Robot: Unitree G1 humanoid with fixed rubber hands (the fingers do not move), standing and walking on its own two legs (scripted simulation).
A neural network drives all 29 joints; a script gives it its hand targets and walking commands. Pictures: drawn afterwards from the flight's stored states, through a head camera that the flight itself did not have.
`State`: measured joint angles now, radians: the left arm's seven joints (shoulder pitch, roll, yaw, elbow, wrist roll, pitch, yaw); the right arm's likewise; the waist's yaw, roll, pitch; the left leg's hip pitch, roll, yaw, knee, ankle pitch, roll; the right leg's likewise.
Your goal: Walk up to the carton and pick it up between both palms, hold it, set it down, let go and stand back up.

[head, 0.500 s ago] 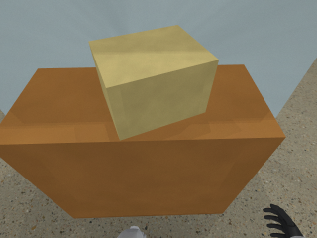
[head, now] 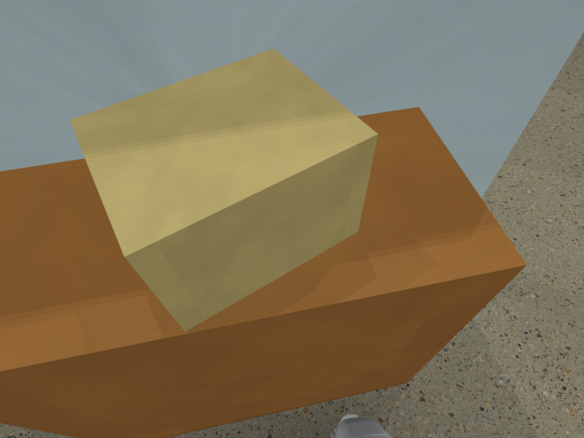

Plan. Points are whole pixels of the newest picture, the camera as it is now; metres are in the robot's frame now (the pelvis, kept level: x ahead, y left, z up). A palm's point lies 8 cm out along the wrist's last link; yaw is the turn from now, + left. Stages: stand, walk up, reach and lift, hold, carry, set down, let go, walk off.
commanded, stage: walk up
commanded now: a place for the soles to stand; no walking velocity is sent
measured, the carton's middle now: (231, 182) +0.44 +0.07 +0.11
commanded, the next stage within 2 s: none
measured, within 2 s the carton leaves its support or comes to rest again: neither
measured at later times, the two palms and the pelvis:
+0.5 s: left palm out of the picture +0.09 +0.33 -0.08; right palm out of the picture +0.09 -0.32 -0.10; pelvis -0.01 +0.00 +0.00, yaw +0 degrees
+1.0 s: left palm out of the picture +0.09 +0.33 -0.08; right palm out of the picture +0.09 -0.32 -0.10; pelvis -0.01 +0.00 +0.00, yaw +0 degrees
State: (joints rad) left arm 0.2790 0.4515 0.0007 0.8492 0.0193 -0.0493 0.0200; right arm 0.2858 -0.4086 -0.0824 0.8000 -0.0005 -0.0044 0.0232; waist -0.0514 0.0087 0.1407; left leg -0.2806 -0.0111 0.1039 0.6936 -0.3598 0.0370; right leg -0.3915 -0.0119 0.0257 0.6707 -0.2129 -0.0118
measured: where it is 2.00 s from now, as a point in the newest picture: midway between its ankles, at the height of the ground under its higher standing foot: outside the picture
